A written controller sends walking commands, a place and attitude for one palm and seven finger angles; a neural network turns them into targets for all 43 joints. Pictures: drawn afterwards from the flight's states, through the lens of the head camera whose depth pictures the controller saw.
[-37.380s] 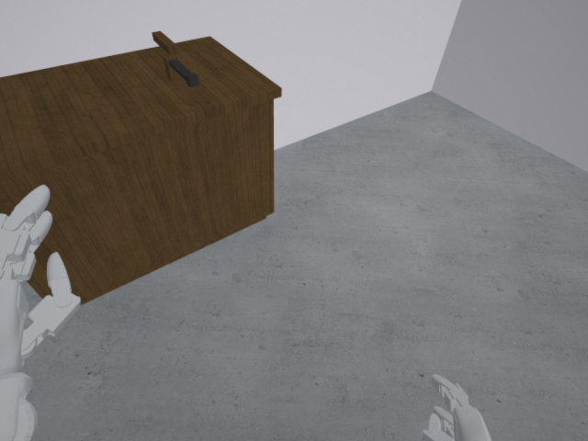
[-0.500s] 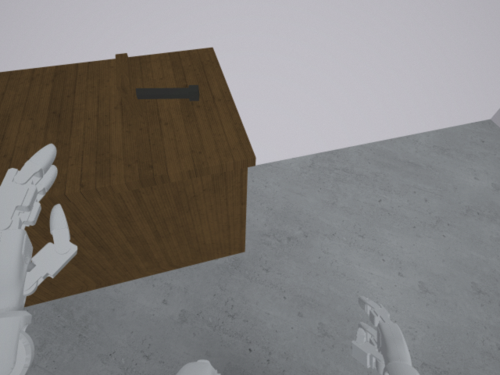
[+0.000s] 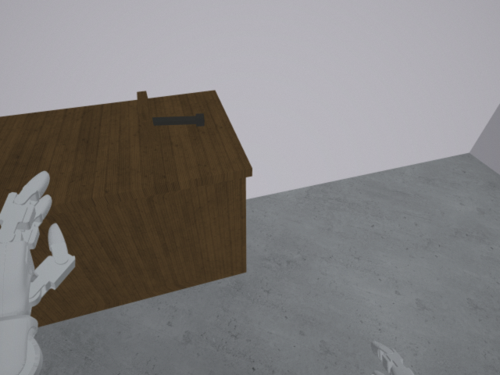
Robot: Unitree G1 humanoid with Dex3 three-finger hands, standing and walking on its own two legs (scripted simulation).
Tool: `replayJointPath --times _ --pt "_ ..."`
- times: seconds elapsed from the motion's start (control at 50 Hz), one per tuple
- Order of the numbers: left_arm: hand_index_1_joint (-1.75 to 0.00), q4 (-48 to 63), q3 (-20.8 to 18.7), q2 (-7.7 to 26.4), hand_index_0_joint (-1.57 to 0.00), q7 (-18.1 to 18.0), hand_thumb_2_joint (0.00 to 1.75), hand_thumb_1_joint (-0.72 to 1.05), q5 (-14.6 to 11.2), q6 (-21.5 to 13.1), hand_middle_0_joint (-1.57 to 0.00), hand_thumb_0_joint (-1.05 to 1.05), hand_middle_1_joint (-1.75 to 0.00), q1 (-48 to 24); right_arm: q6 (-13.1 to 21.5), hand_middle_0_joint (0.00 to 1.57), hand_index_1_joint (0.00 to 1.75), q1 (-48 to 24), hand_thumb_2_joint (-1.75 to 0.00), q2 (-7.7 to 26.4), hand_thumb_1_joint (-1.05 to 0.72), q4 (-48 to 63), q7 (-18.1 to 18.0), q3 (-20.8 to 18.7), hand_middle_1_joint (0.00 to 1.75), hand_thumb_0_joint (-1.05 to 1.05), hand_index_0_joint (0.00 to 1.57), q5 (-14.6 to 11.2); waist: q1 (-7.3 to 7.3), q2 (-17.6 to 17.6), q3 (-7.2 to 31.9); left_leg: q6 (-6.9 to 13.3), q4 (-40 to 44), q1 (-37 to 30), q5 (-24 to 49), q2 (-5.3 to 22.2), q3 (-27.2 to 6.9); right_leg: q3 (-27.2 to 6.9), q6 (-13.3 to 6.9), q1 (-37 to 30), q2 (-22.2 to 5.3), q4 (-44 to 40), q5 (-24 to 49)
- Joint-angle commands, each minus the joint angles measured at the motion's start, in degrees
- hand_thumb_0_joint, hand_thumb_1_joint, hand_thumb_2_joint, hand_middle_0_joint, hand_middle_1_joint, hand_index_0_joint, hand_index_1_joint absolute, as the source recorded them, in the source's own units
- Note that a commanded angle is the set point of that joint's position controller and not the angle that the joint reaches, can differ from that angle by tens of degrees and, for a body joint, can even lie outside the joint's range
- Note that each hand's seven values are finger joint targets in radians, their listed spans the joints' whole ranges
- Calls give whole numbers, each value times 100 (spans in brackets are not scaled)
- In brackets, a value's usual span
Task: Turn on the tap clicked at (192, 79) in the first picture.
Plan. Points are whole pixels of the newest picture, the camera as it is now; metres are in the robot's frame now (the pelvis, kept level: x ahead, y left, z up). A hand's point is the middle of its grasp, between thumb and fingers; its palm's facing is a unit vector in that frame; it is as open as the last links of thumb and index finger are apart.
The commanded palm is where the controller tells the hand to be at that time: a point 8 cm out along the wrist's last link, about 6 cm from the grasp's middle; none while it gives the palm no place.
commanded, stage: stop stepping back and stand still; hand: left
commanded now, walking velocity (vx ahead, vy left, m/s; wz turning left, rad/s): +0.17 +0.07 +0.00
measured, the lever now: (200, 119) +0.83 +0.20 -0.01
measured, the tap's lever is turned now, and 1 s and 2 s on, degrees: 78 78 78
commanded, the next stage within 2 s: stand and check the lever's angle in 0.26 s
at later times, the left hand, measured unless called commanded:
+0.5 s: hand (102, 260) +0.22 +0.20 +0.15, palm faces +0.37 -0.84 -0.39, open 7.4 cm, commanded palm +0.16 +0.26 +0.18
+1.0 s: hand (98, 241) +0.24 +0.21 +0.16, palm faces +0.36 -0.85 -0.39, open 7.4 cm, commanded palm +0.19 +0.26 +0.18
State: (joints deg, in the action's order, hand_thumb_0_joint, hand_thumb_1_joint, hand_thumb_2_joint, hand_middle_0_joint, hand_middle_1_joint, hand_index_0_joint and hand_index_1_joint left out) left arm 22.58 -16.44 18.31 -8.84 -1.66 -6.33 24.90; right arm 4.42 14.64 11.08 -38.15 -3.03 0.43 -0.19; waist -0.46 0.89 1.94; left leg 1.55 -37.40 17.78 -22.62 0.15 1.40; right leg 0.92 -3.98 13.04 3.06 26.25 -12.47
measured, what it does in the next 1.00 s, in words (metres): stands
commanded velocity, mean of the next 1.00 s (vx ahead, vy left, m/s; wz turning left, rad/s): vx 0.03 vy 0.01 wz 0.00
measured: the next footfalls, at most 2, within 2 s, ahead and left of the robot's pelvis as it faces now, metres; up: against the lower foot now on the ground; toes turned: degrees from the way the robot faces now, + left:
none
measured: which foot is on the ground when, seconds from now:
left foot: down 0.00-1.00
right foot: down 0.00-1.00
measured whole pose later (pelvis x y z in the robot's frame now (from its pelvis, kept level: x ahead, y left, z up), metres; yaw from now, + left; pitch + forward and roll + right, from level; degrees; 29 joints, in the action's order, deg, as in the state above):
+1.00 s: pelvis +0.03 -0.02 +0.00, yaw -1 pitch -1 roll -1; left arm 27.5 -17.4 20.4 -8.0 -3.3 -7.5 27.3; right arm 4.3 8.9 11.6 -33.4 -3.2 -0.1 -0.8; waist 0.3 1.5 -2.0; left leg 0.0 -26.8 11.7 -13.7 1.7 2.1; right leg 1.6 -2.5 8.7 3.0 23.9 -14.0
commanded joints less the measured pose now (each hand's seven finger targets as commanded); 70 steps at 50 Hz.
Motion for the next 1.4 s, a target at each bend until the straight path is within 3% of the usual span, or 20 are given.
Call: replayJointPath --times 0.0,0.04,0.08,0.1,0.14,0.16,0.2,0.24,0.32,0.34,0.36,0.38,0.46,0.54,0.58,0.64,0.78,0.9,1.16,1.38 --pt "-30 1619 -806 1458 -20 -87 90 90 -10 -532 -20 0 -30 -959 332 20 30 -807 -90 683 -90 920 -45 -333 30 0 20 1 -75 -543 87 -16 -1186 222 -172 115 -63 -2084 -703 548 -1897 -1474 -2199" --pt "-30 1261 -739 1307 -20 -131 90 90 -18 -490 -20 0 -30 -600 267 20 30 -727 -90 593 -90 939 -94 -256 30 0 20 -2 -97 -567 -130 17 -610 -580 -394 108 126 -1614 -472 1604 -1667 -1570 -3242" --pt "-30 1294 -782 1278 -20 -147 90 90 -50 -494 -20 0 -30 -506 261 20 30 -736 -90 682 -90 975 -145 -244 30 0 20 10 -126 -288 -231 87 300 -990 -446 63 189 -1264 -345 1798 -1315 -1106 -3236" --pt "-30 1262 -824 1265 -20 -142 90 90 -78 -535 -20 0 -30 -457 273 20 30 -723 -90 738 -90 1017 -175 -243 30 0 20 15 -155 92 -277 179 1029 -905 -789 184 -144 -967 -219 1650 -1018 -485 -3004" --pt "-30 1587 -918 1256 -20 -178 90 90 -10 -611 -20 0 -30 -673 348 20 30 -615 -90 894 -90 1039 -158 -257 30 0 20 2 -165 1893 -428 868 2944 -605 -2651 1662 -2699 118 348 1876 134 2355 -1685" --pt "-30 1577 -1062 1455 -20 -142 90 90 102 -580 -20 0 -30 -714 405 20 30 -634 -90 768 -90 1059 -135 -313 30 0 20 -1 -109 1381 -311 1075 2966 -79 -1695 1744 -2367 -112 406 1602 32 3700 -1436" --pt "-30 1531 -1111 1463 -20 -98 90 90 61 -614 -20 0 -30 -768 501 20 30 -673 -90 721 -90 956 -69 -328 30 0 20 -24 -52 928 -394 1049 2913 112 -1918 1695 -2334 -282 430 1797 -267 3984 -1216" --pt "-30 1059 -758 1052 -20 -57 90 90 23 -514 -20 0 -30 -389 579 20 30 -783 -90 704 -90 921 -22 -289 30 0 20 -74 7 737 -666 848 2749 278 -1275 1505 -1621 -243 406 1297 -576 2565 -1076" --pt "-30 1096 -684 1060 -20 -72 90 90 40 -472 -20 0 -30 -391 616 20 30 -751 -90 812 -90 926 -87 -268 30 0 20 -59 57 264 -262 348 1386 440 -506 828 -573 151 422 -629 -283 -363 -543" --pt "-30 1107 -718 1126 -20 -49 90 90 48 -519 -20 0 -30 -395 606 20 30 -734 -90 783 -90 919 -71 -316 30 0 20 -41 32 -506 -149 208 414 648 -90 483 -250 -704 202 -836 -729 -837 -379" --pt "-30 1196 -781 1274 -20 -20 90 90 41 -520 -20 0 -30 -469 578 20 30 -752 -90 768 -90 943 -42 -373 30 0 20 -51 -27 -1475 -36 9 -764 1018 -127 51 79 -2273 -226 -794 -1649 -1311 -277" --pt "-30 1449 -862 1387 -20 -13 90 90 4 -580 -20 0 -30 -794 579 20 30 -846 -90 715 -90 973 -19 -354 30 0 20 -55 6 -1424 -29 -80 -1495 1194 -273 6 26 -2598 -485 -844 -2117 -1379 437" --pt "-30 1775 -1143 1460 -20 -66 90 90 -36 -740 -20 0 -30 -245 552 20 30 -817 -90 615 -90 990 16 -364 30 0 20 -67 43 -445 316 -100 -539 504 -18 263 -183 -1503 -535 -1015 -1866 -598 2160" --pt "-30 1864 -1229 1330 -20 -143 90 90 -135 -806 -20 0 -30 94 435 20 30 -862 -90 618 -90 1069 -52 -342 30 0 20 -16 24 -54 525 -86 1321 -729 1647 143 -59 -723 -8 -825 -1156 -152 1410" --pt "-30 1813 -1149 1224 -20 -137 90 90 -170 -770 -20 0 -30 174 411 20 30 -941 -90 787 -90 1135 -71 -442 30 0 20 -74 111 490 472 161 1416 -1177 2499 816 -821 -518 329 -213 -656 -12 709" --pt "-30 1329 -1018 1131 -20 -63 90 90 -126 -632 -20 0 -30 198 363 20 30 -938 -90 754 -90 1125 -79 -380 30 0 20 -108 33 422 72 158 1381 -738 2272 775 -723 -501 396 -161 -505 -276 834" --pt "-30 1580 -702 1050 -20 -56 90 90 -94 -548 -20 0 -30 -241 347 20 30 -901 -90 799 -90 1192 -66 -414 30 0 20 -89 40 103 676 -5 1046 -1106 3069 558 -316 -619 328 -710 -724 -306 2238" --pt "-30 1830 -1008 1366 -20 -105 90 90 -135 -517 -20 0 -30 -170 276 20 30 -1023 -90 753 -90 1304 -99 -364 30 0 20 -53 79 235 572 -33 1214 -1028 2708 500 -349 -635 291 -663 -707 -517 1818" --pt "-30 1323 -698 1083 -20 -68 90 90 -156 -411 -20 0 -30 -198 254 20 30 -1018 -90 770 -90 1249 -132 -315 30 0 20 -35 84 -25 254 -28 1617 -853 1606 431 -369 -568 348 -393 -548 -954 751" --pt "-30 1506 -832 1158 -20 -123 90 90 -97 -538 -20 0 -30 -130 342 20 30 -995 -90 785 -90 1233 -147 -325 30 0 20 12 101 282 262 -40 1907 -537 1032 409 -520 -430 328 -586 -436 -911 428"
